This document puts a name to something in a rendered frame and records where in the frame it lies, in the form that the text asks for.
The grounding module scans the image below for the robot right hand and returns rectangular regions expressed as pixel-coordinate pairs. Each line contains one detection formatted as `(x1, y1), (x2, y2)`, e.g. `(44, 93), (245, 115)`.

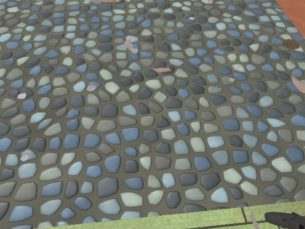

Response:
(264, 212), (305, 229)

